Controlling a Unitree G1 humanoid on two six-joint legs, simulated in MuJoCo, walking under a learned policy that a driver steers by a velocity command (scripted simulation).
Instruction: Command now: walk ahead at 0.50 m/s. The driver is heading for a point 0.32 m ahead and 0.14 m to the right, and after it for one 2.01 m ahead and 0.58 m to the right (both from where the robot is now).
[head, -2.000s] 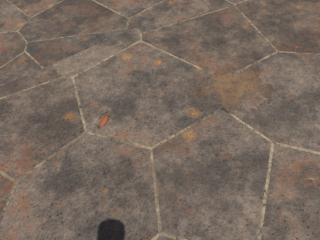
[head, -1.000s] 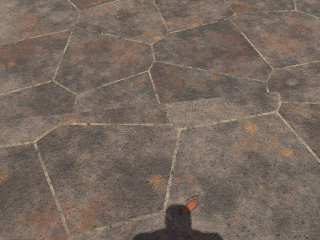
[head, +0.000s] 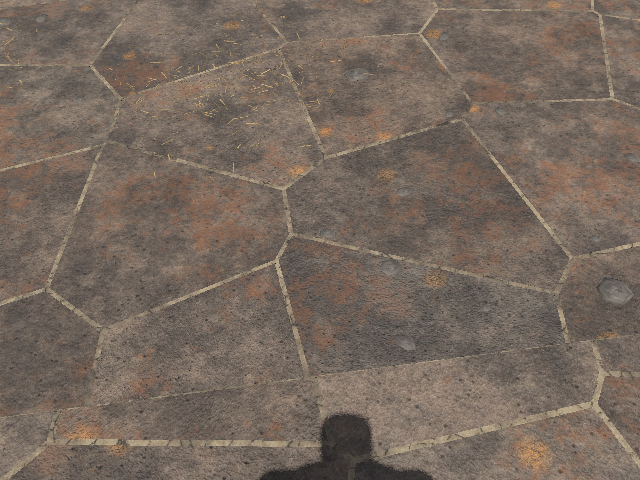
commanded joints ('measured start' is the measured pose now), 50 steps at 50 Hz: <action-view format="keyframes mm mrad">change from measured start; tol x16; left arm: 1 36 104 16 -24 -4 -17 2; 16 210 -7 -3 -61 -55 15 37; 34 -195 69 30 -246 18 146 -25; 40 -119 288 84 -287 19 99 3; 50 -165 145 42 -273 4 94 17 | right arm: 1 -42 -37 -4 -56 0 3 5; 10 -274 -37 8 -144 14 -13 -4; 15 199 -195 -46 -49 -29 -65 -49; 21 -13 -44 -4 -102 17 -36 -56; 50 29 -76 -34 -178 16 97 -44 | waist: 1 -11 -86 50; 12 2 -113 36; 16 -76 241 -404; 20 -10 60 -92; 37 -27 98 -69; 40 -10 -390 -100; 50 -17 -112 -122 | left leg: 1 -101 31 22 -101 110 -27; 11 -5 -47 48 -437 124 -14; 14 403 -78 47 -582 180 37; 16 884 438 -486 -580 669 220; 22 375 217 -29 -701 711 119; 36 360 278 141 -625 274 113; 39 273 188 223 -314 25 -7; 40 -24 -10 269 -56 -437 -97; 41 -52 -46 79 102 -483 -102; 50 54 -54 3 -19 -185 -82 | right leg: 1 -1 -261 194 -191 201 -113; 11 159 -284 230 -38 493 -101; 14 74 -193 183 325 648 -35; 15 -119 -122 140 624 315 -1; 16 -388 34 73 932 -438 32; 18 -434 -53 159 1012 -339 32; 30 -337 -113 55 603 -8 92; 37 -222 -89 5 346 -185 47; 41 59 -469 588 39 488 -254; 50 -28 -258 329 19 341 -148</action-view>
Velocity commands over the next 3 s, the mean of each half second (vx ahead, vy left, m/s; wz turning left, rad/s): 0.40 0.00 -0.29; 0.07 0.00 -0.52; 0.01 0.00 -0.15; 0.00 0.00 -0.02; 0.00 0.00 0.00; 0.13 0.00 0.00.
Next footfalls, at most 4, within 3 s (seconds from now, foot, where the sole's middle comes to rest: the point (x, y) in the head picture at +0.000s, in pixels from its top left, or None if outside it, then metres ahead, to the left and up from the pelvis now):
0.30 left None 0.33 0.12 -0.78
0.78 right None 0.30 -0.09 -0.78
1.22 left None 0.34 0.10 -0.78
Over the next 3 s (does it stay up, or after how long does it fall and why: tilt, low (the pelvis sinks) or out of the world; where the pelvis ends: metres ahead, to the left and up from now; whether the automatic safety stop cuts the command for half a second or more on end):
stays up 0.35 -0.02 -0.01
